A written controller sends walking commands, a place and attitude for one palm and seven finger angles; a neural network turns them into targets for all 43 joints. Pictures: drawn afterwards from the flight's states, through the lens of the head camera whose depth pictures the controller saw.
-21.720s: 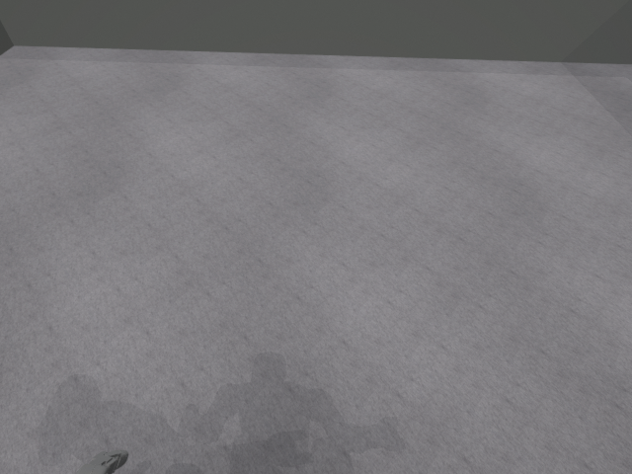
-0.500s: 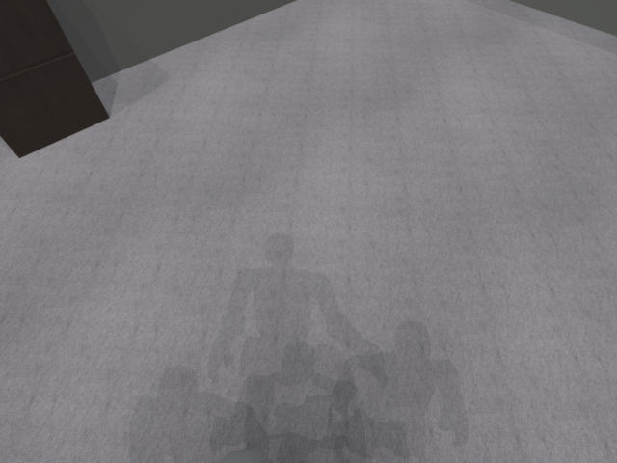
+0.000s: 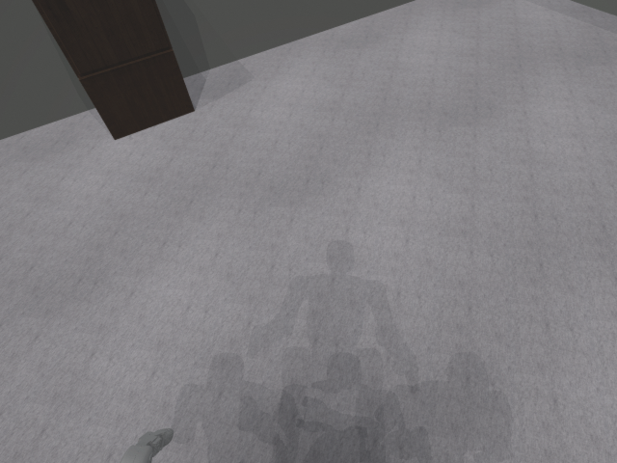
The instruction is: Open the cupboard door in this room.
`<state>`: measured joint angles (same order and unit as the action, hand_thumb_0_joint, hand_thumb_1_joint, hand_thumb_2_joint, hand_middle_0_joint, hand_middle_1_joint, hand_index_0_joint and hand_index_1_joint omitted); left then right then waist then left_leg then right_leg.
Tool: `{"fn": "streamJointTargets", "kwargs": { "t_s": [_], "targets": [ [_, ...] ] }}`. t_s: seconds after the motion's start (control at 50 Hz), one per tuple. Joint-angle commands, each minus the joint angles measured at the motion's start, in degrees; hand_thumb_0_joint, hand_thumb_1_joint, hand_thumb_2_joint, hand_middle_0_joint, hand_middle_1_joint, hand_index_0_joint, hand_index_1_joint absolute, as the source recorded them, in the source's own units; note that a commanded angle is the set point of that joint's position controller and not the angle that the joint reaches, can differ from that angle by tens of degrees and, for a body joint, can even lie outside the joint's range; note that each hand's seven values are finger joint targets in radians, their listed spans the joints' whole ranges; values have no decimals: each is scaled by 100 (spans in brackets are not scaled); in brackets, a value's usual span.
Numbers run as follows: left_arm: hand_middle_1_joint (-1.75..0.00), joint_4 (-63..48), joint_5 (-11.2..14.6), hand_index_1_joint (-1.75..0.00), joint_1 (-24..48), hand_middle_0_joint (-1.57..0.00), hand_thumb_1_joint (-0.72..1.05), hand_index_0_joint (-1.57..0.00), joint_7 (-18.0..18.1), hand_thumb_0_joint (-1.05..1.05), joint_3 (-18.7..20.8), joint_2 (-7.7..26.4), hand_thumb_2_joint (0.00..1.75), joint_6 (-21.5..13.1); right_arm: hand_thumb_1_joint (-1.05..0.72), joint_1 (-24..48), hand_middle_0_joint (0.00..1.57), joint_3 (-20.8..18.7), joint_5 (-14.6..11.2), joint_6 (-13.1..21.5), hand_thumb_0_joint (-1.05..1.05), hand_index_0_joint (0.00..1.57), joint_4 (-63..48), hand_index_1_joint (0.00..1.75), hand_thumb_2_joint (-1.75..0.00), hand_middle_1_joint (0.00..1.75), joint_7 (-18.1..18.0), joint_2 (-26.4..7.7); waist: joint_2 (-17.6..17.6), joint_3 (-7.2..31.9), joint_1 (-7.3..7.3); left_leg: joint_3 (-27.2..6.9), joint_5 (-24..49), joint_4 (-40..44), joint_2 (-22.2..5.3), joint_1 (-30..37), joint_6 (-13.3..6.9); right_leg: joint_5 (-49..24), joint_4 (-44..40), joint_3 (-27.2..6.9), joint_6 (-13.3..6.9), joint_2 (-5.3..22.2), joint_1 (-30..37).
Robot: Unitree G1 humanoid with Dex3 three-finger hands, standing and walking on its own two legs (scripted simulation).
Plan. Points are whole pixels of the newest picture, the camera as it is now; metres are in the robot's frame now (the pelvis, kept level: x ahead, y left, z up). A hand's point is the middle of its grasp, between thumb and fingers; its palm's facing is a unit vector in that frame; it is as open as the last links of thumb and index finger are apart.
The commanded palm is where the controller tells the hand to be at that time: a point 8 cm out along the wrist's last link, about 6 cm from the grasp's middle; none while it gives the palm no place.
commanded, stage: turn or walk to find it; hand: left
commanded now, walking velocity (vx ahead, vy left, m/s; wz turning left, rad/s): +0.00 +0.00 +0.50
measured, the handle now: out of the picture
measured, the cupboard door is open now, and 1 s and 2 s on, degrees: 0 0 0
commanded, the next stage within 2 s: none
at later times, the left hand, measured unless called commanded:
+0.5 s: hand out of the picture -0.07 +0.18 -0.14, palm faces +0.37 -0.90 -0.25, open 7.4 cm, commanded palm none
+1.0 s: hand (100, 389) +0.24 +0.37 -0.14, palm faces +0.38 -0.91 -0.17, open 7.4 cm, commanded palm none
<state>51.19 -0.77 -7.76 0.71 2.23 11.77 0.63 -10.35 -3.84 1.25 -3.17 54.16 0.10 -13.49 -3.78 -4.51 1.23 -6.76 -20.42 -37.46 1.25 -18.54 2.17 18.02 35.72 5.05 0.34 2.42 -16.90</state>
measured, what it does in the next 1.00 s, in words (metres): walks ahead, turning left: left foot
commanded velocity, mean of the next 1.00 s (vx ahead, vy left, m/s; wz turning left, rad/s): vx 0.34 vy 0.00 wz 0.33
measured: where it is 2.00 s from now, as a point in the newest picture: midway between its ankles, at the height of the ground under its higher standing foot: (239, 329)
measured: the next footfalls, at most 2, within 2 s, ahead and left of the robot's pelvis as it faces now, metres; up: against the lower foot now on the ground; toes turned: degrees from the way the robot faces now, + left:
left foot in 0.62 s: +0.12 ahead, +0.21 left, +0.00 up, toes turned +28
right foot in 1.16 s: +0.48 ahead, +0.11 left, +0.00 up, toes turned +16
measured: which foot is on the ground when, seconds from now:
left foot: up 0.00-0.60, down 0.62-1.00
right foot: down 0.00-0.62, up 0.64-1.00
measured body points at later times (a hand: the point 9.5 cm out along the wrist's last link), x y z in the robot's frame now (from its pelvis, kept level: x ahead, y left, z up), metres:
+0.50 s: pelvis +0.04 +0.02 +0.02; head +0.07 +0.02 +0.47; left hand -0.09 +0.23 -0.12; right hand +0.20 -0.19 -0.13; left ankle +0.03 +0.18 -0.68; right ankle +0.01 -0.10 -0.73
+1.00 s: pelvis +0.20 +0.15 +0.02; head +0.21 +0.17 +0.46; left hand +0.22 +0.42 -0.13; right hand +0.25 -0.09 -0.13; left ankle +0.09 +0.19 -0.73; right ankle +0.36 +0.06 -0.66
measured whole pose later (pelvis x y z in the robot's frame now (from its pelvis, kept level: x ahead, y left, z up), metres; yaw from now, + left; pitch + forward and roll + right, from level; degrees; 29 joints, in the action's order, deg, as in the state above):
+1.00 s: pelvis +0.20 +0.15 +0.02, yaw +24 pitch -1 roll +1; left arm 55.8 -1.5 -5.7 -1.1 2.7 11.4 -0.5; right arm -22.4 -3.0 1.1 3.8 63.6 -1.1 -9.9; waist 2.0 -2.2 1.9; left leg 5.4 -17.1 -16.2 2.7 1.5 -3.5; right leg 8.7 54.3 4.9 3.9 8.9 -35.5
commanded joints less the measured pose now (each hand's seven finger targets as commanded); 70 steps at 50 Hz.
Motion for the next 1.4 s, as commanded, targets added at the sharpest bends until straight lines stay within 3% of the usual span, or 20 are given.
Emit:
{"fn": "streamJointTargets", "kwargs": {
  "t_s": [0.0, 0.1, 0.3, 0.46, 0.52, 0.56, 0.58, 0.6, 0.62, 0.64, 0.7, 0.78, 1.04, 1.08, 1.12, 1.14, 1.16, 1.22, 1.3, 1.38],
  "targets": [
    [-30, -259, -25, -30, -630, -20, 90, -20, 148, 0, 379, 1287, 90, -154, -90, 126, 20, -266, -7, 57, 0, 20, -539, 30, -90, 30, 2, -664, 1906, 455, -294, -147, -1089, -3013, -89, -1379, -90, -1238, -2062, -2083, -850, 2377, 583],
    [-30, -352, -15, -30, -326, -20, 90, -20, 86, 0, 228, 843, 90, -211, -90, -318, 20, -234, 56, -19, 0, 20, -169, 30, -90, 30, 162, -459, 1353, 302, -64, 386, 265, -3537, -257, -1483, 123, -207, -2175, -609, -335, 1509, 792],
    [-30, 374, -87, -30, -1589, -20, 90, -20, 73, 0, 258, 758, 90, -455, -90, 488, 20, -159, 59, 123, 0, 20, -249, 30, -90, 30, 265, -312, 1087, 75, -483, 625, 521, -2636, -770, -2319, 149, 413, -2680, -483, -509, 2050, 1899],
    [-30, 732, -141, -30, -1800, -20, 90, -20, 12, 0, 264, 842, 90, -460, -90, 1114, 20, 2, -2, 252, 0, 20, -464, 30, -90, 30, 353, -46, 1304, -231, -549, 1280, 255, -569, -760, -1359, -98, 2, -2555, 439, -499, 2115, 1471],
    [-30, 813, -134, -30, -1747, -20, 90, -20, -7, 0, 286, 965, 90, -441, -90, 875, 20, 28, -3, 348, 0, 20, -456, 30, -90, 30, 343, -68, 1341, -120, -416, 1469, 77, -57, -638, -689, -261, -520, -2159, 682, -464, 2181, 1392],
    [-30, 838, -88, -30, -1524, -20, 90, -20, -33, 0, 272, 1013, 90, -423, -90, 101, 20, -43, 36, 427, 0, 20, -245, 30, -90, 30, 297, -254, 1035, 251, 48, 1694, 363, 563, -379, 882, -345, -951, -1062, 1099, -252, 1978, 705],
    [-30, 783, -56, -30, -1465, -20, 90, -20, -68, 0, 226, 846, 90, -430, -90, -801, 20, -159, 55, 491, 0, 20, 0, 30, -90, 30, 227, -675, 115, 828, 498, 1292, 274, 1042, -523, 2271, -469, -1149, 554, 1442, -49, 1522, 93],
    [-30, 509, -2, -30, -1446, -20, 90, -20, -158, 0, 165, 453, 90, -427, -90, -1512, 20, -375, 84, 566, 0, 20, 223, 30, -90, 30, 146, -1433, -1765, 1148, 756, -1366, 50, 1778, -2105, 3375, -891, 1330, 2579, 1283, 352, 596, -1804],
    [-30, 261, -36, -30, -905, -20, 90, -20, -133, 0, 89, 508, 90, -380, -90, -1860, 20, -407, -24, 534, 0, 20, 420, 30, -90, 30, 33, -1689, -1486, 1133, 867, -2042, 499, 2288, -2543, 3316, -1183, 1705, 3306, 341, 276, 461, -2496],
    [-30, 231, -32, -30, -701, -20, 90, -20, -103, 0, 126, 557, 90, -368, -90, -1544, 20, -328, -42, 511, 0, 20, 415, 30, -90, 30, -1, -1504, -859, 819, 686, -1723, 261, 2362, -2587, 2771, -1315, 1399, 3549, 36, 166, 707, -2463],
    [-30, 618, -93, -30, -936, -20, 90, -20, -151, 0, 137, 344, 90, -304, -90, -482, 20, -92, -28, 637, 0, 20, 158, 30, -90, 30, -44, -673, -273, 44, 45, -587, 870, 2503, -1959, 1165, -1058, 259, 3437, -211, 233, 963, -1926],
    [-30, 695, -99, -30, -1077, -20, 90, -20, -158, 0, 102, 212, 90, -215, -90, -728, 20, -16, -58, 810, 0, 20, 362, 30, -90, 30, -68, -369, -164, 103, -190, 154, 2431, 2580, -1514, 1239, -1051, -402, 3094, -129, 336, 765, -1754],
    [-30, -126, -7, -30, 954, -20, 90, -20, -234, 0, 61, 150, 90, -279, -90, -1665, 20, -50, 9, 829, 0, 20, 882, 30, -90, 30, -176, -402, -216, -286, 149, 324, 3957, 2270, -1581, 2036, -1117, -866, 295, 76, 73, 425, -1603],
    [-30, 1, -15, -30, 424, -20, 90, -20, -214, 0, 89, 257, 90, -327, -90, -1637, 20, -64, -5, 814, 0, 20, 950, 30, -90, 30, -180, -495, -158, -15, -129, 386, 5081, 1609, -1545, 2073, -1039, -693, -38, 223, -81, 161, -774],
    [-30, 507, -59, -30, -1179, -20, 90, -20, -178, 0, 193, 562, 90, -439, -90, -1505, 20, -79, -50, 808, 0, 20, 940, 30, -90, 30, -156, -575, 256, 847, -827, 636, 4943, -177, -1170, 1479, -730, -1277, -625, 241, -212, 39, 1371],
    [-30, 780, -140, -30, -2069, -20, 90, -20, -105, 0, 337, 1110, 90, -521, -90, -1686, 20, -53, -106, 805, 0, 20, 870, 30, -90, 30, -82, -332, 1336, 1615, -1077, 1001, 2800, -1932, -554, 112, -505, -1810, -741, -1106, -569, 1332, 3011],
    [-30, 949, -38, -30, -2382, -20, 90, -20, -55, 0, 420, 1595, 90, -499, -90, -1958, 20, 11, -133, 779, 0, 20, 704, 30, -90, 30, -87, -95, 2165, 2036, -843, 818, -1059, -3672, 200, -1124, -332, -2855, -1281, -3217, -1128, 2670, 3597],
    [-30, 662, 26, -30, -1019, -20, 90, -20, -39, 0, 281, 879, 90, -469, -90, -1002, 20, -26, -94, 660, 0, 20, 636, 30, -90, 30, -24, 55, 629, 323, -517, 330, -38, -4223, -642, -1576, -467, -176, -2101, -2389, -966, 2165, 1262],
    [-30, 714, -38, -30, -657, -20, 90, -20, -30, 0, 126, 348, 90, -523, -90, -1315, 20, 5, 28, 427, 0, 20, 721, 30, -90, 30, 42, 314, 1102, 68, 21, 626, 584, -3250, -840, -1014, -230, -149, -2451, -735, -531, 1493, -47],
    [-30, 879, -65, -30, -938, -20, 90, -20, -33, 0, 141, 365, 90, -586, -90, -773, 20, -12, 33, 399, 0, 20, 482, 30, -90, 30, 116, 302, 1265, -94, -8, 900, 909, -2104, -946, -1173, -41, -527, -2625, -381, -650, 1339, -9]
  ]
}}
